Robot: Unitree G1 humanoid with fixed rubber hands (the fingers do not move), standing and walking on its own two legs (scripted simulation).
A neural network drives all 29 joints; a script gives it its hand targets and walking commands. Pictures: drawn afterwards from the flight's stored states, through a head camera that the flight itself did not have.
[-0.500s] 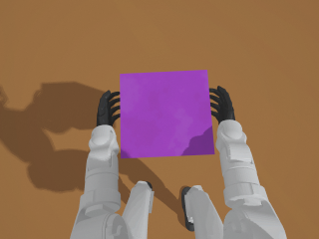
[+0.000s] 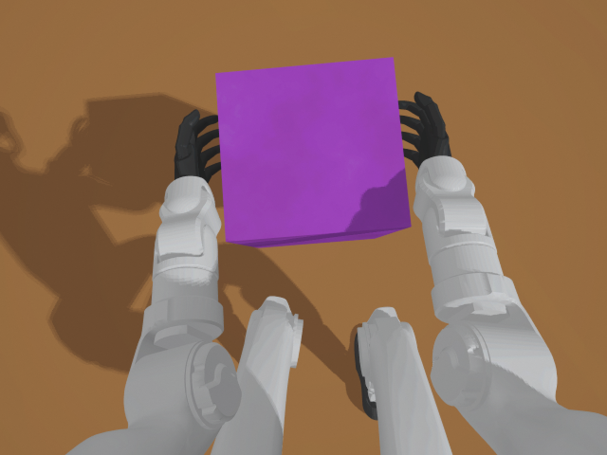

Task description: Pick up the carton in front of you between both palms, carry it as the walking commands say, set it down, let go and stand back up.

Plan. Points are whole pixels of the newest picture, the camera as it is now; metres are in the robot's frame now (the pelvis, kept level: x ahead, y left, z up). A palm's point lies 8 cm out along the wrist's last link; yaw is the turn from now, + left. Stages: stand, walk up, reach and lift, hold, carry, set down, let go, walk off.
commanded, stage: set down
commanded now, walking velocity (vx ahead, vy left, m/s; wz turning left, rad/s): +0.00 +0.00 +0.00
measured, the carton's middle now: (311, 172) +0.47 +0.05 -0.17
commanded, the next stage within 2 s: none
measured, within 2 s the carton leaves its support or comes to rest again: rests again in 1.18 s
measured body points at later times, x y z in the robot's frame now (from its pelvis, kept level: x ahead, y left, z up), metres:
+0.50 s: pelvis -0.03 +0.00 -0.11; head +0.31 +0.01 +0.19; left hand +0.47 +0.22 -0.25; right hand +0.53 -0.08 -0.25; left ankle +0.09 +0.13 -0.52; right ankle +0.08 -0.12 -0.52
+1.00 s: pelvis -0.02 +0.00 -0.17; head +0.34 +0.01 +0.11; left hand +0.48 +0.22 -0.33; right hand +0.55 -0.08 -0.33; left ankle +0.09 +0.13 -0.52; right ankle +0.08 -0.12 -0.52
